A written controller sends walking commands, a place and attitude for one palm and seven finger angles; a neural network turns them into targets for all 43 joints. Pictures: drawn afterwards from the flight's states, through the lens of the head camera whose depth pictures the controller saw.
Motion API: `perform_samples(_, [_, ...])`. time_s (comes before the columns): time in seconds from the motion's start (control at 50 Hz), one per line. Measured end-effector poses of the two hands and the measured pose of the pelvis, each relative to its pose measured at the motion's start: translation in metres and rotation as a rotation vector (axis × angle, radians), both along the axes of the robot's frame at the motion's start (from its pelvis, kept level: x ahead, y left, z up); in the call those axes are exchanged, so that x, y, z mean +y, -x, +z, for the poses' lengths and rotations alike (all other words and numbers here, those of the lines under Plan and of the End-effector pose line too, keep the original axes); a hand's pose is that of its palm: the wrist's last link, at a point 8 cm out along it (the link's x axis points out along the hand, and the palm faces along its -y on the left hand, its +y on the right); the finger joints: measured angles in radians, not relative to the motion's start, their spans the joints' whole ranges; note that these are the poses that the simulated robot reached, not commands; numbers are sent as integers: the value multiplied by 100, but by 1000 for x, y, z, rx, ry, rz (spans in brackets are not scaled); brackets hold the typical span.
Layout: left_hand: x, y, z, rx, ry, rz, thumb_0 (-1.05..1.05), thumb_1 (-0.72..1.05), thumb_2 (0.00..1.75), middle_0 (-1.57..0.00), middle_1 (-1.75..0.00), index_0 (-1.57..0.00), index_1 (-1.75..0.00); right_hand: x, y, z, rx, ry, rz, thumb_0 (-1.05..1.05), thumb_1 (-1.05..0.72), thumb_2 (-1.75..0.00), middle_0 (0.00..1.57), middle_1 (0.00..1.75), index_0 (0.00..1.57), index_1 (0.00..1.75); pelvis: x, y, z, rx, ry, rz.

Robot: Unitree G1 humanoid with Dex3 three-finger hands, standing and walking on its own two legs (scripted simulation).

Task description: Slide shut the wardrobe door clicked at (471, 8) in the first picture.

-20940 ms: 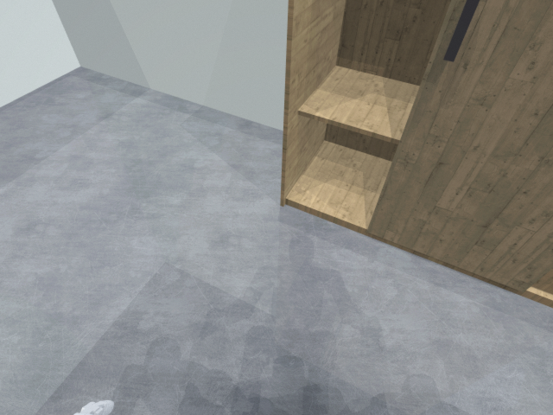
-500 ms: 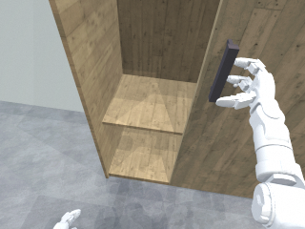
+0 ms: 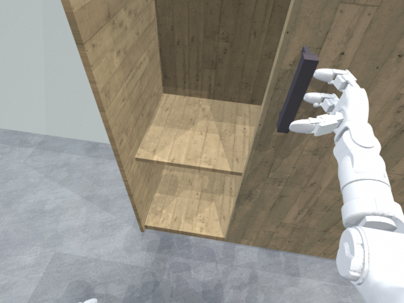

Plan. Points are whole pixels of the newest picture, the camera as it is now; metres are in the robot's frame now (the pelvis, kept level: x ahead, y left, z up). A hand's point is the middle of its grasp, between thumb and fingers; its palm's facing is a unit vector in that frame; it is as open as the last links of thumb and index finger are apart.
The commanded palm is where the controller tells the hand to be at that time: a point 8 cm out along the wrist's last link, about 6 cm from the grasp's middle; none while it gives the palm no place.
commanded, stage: slide the fingers in behind the handle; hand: right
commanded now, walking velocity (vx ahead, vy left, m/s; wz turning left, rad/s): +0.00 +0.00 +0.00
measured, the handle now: (293, 91) +0.51 -0.12 +0.19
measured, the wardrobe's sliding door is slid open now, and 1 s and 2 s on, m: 0.41 0.41 0.41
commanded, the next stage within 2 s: move the hooked fingers beside the handle in 0.60 s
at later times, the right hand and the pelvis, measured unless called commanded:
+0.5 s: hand (304, 109) +0.44 -0.13 +0.19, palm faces +0.06 +1.00 +0.00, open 14.1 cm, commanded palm +0.42 -0.18 +0.19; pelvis -0.01 +0.00 +0.00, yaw +0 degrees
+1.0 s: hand (294, 104) +0.45 -0.11 +0.20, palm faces +0.03 +1.00 +0.00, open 14.1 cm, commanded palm +0.42 -0.17 +0.19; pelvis +0.00 +0.01 +0.00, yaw +0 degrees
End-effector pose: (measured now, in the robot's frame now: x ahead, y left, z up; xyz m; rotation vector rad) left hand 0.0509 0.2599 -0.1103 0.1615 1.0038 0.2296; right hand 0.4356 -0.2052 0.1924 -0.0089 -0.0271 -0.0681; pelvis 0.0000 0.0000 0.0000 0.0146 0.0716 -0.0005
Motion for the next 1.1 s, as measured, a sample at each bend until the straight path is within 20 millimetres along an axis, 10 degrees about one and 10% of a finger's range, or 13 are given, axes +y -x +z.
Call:
perform_samples(0.48, [-8, -39, 9, -125, 19, -43, 1, 91, 90, -20, -30, -20, -30, 25, 20, 1, -12, -6, 9, -1, 51, -30, 30, 120, 29, 121, 2, 5, 1, -26, 3, 0])
perform_samples(1.1, [2, -24, 4, -78, 30, -9, 1, 91, 90, -20, -30, -20, -30, 35, 4, 0, -2, -8, 21, -1, 50, -30, 30, 120, 29, 120, 10, -1, 1, -12, 9, 14])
